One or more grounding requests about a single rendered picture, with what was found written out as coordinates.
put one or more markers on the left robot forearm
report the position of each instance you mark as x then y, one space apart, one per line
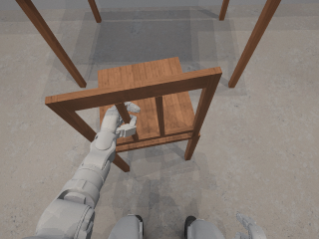
86 184

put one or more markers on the robot left upper arm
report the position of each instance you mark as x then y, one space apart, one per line
66 219

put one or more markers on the robot right foot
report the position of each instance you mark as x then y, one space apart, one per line
187 223

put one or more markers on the table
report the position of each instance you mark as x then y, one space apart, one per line
35 17

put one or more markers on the robot foot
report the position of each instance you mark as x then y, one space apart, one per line
187 223
141 220

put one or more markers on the chair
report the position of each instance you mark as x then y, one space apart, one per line
160 89

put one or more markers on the robot left foot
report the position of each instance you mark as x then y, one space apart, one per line
141 220

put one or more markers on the robot right hand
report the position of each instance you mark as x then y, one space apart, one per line
254 231

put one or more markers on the robot left hand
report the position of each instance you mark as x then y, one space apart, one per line
112 121

